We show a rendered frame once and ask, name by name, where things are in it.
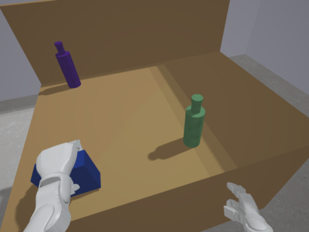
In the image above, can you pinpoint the robot left forearm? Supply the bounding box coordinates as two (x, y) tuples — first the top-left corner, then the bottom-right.
(23, 173), (71, 232)

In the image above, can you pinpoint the right robot hand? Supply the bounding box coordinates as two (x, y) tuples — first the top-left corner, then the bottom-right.
(224, 182), (260, 225)

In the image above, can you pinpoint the sponge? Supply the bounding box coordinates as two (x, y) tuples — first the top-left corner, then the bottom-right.
(31, 150), (101, 197)

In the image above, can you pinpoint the robot right forearm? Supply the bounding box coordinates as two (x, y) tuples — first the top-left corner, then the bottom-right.
(243, 213), (273, 232)

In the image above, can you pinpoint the left robot hand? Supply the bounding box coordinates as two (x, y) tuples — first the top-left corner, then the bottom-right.
(36, 140), (83, 195)

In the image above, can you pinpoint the table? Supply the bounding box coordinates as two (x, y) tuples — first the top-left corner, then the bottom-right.
(0, 0), (309, 232)

